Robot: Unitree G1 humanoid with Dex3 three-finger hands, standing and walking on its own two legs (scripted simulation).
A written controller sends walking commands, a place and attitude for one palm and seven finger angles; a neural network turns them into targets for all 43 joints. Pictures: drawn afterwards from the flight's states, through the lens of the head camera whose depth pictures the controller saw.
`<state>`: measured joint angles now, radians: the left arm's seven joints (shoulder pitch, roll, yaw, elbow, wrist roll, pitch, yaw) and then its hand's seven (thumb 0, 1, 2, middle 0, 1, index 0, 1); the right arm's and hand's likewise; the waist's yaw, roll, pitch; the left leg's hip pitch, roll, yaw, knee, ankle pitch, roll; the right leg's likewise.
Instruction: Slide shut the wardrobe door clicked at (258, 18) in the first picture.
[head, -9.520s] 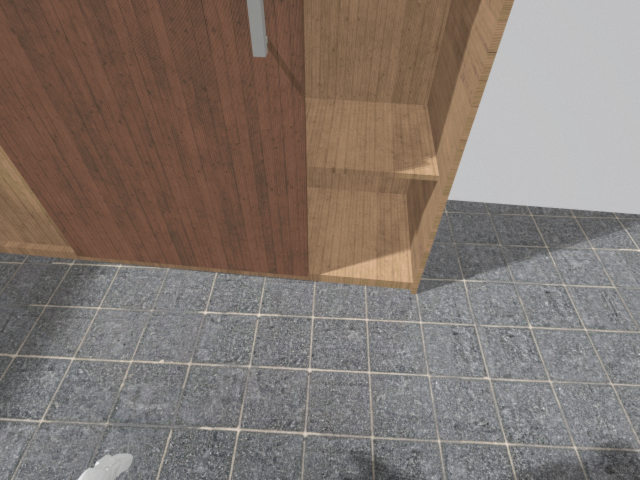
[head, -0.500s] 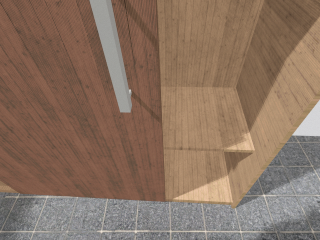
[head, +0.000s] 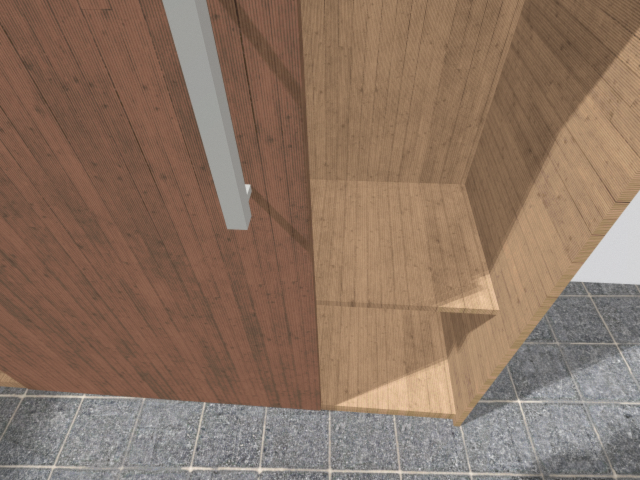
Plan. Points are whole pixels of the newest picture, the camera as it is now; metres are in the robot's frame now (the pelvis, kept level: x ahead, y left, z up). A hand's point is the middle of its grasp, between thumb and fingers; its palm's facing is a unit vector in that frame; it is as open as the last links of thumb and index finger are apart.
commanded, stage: look again from close up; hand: left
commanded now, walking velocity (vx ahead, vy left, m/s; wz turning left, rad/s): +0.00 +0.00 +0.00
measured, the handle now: (222, 116) +0.42 +0.13 +0.26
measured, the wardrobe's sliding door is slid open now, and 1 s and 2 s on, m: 0.40 0.40 0.40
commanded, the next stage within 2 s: raise the hand with hooked fingers in 0.82 s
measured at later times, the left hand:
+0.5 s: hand out of the picture -0.02 +0.16 -0.17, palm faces +0.03 -0.98 -0.20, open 7.4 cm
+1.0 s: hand out of the picture +0.02 +0.18 -0.15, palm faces +0.15 -0.96 -0.24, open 7.2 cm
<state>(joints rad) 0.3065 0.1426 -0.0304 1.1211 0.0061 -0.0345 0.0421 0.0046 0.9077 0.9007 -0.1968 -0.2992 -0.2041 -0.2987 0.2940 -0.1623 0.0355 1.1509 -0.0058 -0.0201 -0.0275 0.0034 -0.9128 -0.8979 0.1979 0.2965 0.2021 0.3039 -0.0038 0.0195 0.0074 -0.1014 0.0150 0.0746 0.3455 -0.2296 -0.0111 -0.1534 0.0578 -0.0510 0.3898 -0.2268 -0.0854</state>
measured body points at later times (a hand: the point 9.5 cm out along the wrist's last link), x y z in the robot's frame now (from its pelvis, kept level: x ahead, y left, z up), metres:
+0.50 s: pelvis +0.00 +0.00 +0.00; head +0.00 -0.02 +0.45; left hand -0.02 +0.21 -0.16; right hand -0.03 -0.21 -0.17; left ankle -0.03 +0.12 -0.74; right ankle -0.01 -0.06 -0.74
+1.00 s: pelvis -0.01 +0.00 +0.00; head +0.00 -0.01 +0.44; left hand +0.02 +0.23 -0.13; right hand +0.00 -0.22 -0.16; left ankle -0.03 +0.13 -0.74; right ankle -0.01 -0.06 -0.74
